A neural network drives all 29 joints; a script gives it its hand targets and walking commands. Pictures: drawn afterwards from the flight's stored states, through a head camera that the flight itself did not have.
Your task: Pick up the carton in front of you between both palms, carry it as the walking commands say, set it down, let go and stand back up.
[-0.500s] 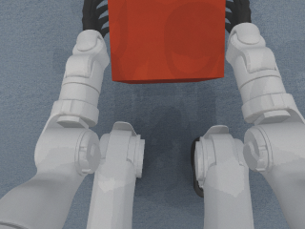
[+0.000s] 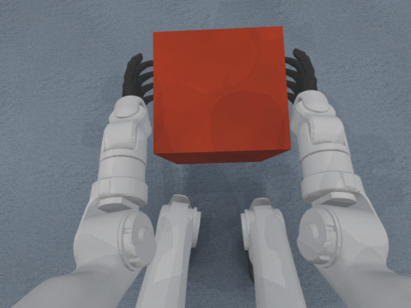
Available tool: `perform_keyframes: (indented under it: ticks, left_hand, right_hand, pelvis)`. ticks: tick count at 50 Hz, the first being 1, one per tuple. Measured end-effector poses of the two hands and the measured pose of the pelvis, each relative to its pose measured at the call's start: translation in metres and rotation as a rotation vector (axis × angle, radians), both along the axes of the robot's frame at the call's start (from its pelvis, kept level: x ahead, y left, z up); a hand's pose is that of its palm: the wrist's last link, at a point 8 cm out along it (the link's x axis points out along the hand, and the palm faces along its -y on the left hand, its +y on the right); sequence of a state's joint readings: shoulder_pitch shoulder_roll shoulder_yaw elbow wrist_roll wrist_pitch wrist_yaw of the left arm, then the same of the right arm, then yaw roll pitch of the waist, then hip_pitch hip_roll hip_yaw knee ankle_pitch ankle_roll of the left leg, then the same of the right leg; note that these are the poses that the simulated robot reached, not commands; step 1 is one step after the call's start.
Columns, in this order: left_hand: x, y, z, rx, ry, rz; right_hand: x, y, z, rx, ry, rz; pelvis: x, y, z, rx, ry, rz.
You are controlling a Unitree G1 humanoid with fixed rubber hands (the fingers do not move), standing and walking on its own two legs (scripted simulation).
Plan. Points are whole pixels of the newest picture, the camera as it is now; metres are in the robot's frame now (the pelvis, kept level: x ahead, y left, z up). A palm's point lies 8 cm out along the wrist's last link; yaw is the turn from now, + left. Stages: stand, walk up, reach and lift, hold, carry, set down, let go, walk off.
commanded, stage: reach and lift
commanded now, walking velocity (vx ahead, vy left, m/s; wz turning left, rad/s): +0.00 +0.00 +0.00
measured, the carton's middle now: (218, 110) +0.49 +0.01 -0.13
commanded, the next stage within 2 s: none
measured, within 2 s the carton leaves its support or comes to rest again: neither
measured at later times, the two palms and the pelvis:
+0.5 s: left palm (92, 78) +0.44 +0.16 +0.10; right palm (359, 76) +0.45 -0.14 +0.10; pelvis +0.05 +0.00 +0.14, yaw +0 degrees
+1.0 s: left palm out of the picture +0.40 +0.15 +0.25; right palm out of the picture +0.40 -0.15 +0.25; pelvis +0.10 +0.00 +0.26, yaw +0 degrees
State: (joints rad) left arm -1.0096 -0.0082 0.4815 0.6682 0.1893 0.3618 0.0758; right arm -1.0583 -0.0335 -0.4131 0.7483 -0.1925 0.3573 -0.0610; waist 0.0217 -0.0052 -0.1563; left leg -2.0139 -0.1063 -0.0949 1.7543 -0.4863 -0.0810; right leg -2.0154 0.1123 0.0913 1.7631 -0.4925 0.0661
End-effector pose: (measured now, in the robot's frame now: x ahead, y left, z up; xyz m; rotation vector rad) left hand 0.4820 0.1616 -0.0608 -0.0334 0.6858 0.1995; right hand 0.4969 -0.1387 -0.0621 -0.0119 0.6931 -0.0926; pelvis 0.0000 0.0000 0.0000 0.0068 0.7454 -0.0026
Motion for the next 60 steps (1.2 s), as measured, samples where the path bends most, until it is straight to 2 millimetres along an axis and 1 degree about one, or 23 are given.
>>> perform_keyframes:
  ticks: [7,20,31,42,51,56,60]
  left_hand:
    - [-0.009,-0.002,0.041,-0.004,0.002,-0.004]
    - [-0.032,-0.003,0.128,-0.013,0.012,-0.006]
    - [-0.05,-0.005,0.197,-0.015,0.006,-0.019]
    - [-0.067,-0.007,0.263,-0.012,0.003,-0.031]
    - [-0.08,-0.007,0.316,-0.006,-0.005,-0.043]
    - [-0.088,-0.008,0.344,0.001,-0.018,-0.054]
    - [-0.093,-0.008,0.359,0.011,-0.021,-0.066]
  right_hand:
    - [-0.012,-0.002,0.04,0.007,0.002,-0.014]
    - [-0.038,-0.003,0.128,0.013,0.013,-0.027]
    - [-0.06,-0.005,0.197,0.015,0.007,-0.042]
    - [-0.08,-0.007,0.262,0.013,0.004,-0.05]
    - [-0.095,-0.008,0.316,0.009,-0.005,-0.055]
    - [-0.104,-0.008,0.343,0.005,-0.018,-0.053]
    - [-0.11,-0.009,0.359,-0.003,-0.021,-0.05]
  pelvis:
    - [0.013,0.001,0.034,-0.003,-0.033,-0.001]
    - [0.04,0.001,0.109,-0.004,-0.153,0.001]
    - [0.062,0.001,0.171,-0.006,-0.279,0.002]
    - [0.086,0.002,0.228,-0.005,-0.438,0.001]
    - [0.102,0.003,0.263,-0.006,-0.596,0.002]
    - [0.105,0.004,0.275,-0.007,-0.686,0.003]
    - [0.104,0.004,0.28,-0.008,-0.747,0.001]
